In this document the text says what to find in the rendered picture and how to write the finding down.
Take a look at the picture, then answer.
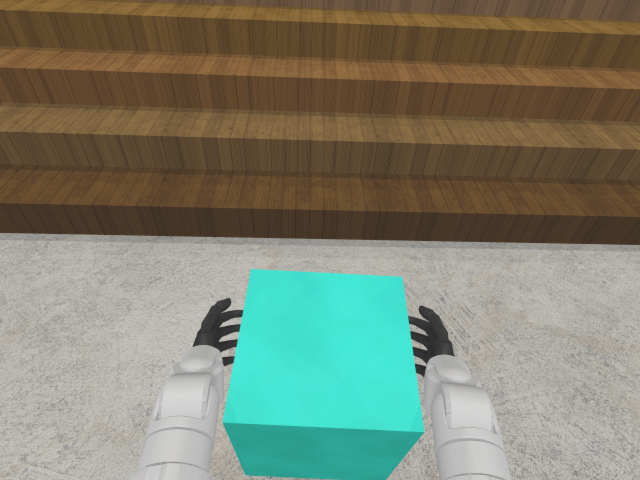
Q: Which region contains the robot right hand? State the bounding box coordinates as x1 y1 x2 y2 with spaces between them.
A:
408 305 455 377

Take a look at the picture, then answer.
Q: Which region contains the robot right forearm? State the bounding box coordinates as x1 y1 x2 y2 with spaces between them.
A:
423 355 512 480

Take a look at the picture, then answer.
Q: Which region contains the carton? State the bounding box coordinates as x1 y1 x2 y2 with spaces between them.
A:
222 269 424 480

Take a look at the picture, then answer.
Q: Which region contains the robot left forearm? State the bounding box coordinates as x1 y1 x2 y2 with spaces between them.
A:
128 345 224 480

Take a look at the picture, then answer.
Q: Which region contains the robot left hand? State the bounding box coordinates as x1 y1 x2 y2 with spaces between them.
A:
193 298 243 366

